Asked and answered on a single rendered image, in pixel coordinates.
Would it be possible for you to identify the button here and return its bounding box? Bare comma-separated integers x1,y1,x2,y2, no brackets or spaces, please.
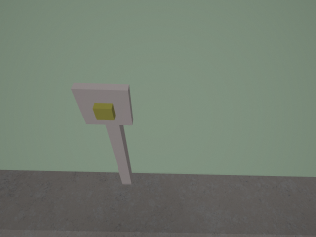
92,103,116,120

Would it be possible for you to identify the panel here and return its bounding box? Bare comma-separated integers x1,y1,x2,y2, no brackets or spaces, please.
71,83,133,185

